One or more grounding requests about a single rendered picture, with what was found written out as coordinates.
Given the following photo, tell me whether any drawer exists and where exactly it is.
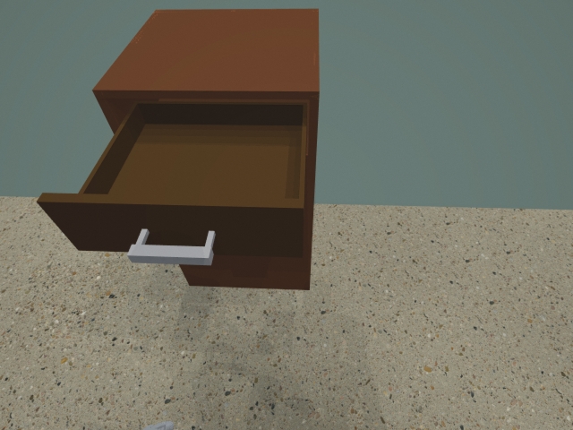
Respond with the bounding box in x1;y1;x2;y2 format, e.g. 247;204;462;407
37;101;307;258

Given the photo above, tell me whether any handle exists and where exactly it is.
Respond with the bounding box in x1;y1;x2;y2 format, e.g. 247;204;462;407
127;229;216;265

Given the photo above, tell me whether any cabinet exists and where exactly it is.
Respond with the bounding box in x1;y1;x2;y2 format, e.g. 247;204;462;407
92;9;320;290

